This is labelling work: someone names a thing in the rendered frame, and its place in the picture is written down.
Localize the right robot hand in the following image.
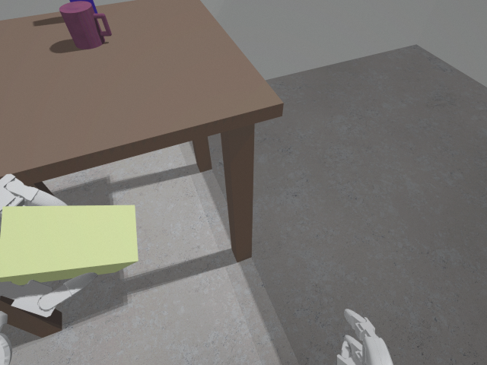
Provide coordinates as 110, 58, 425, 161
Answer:
337, 309, 393, 365

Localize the table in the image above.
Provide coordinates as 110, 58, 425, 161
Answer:
0, 0, 284, 338

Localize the left robot hand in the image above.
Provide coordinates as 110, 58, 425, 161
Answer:
0, 174, 98, 317

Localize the sponge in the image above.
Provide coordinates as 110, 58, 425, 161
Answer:
0, 205, 138, 285

